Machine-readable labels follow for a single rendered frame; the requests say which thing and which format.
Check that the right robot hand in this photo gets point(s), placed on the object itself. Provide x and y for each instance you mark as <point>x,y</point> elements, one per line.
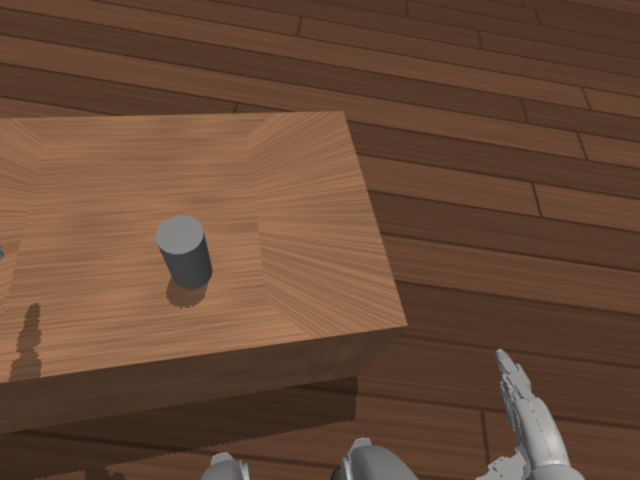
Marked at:
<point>538,439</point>

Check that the right robot arm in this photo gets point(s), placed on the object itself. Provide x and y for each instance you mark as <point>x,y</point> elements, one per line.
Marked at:
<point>555,472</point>

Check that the can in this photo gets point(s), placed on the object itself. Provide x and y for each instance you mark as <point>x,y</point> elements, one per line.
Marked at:
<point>182,243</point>

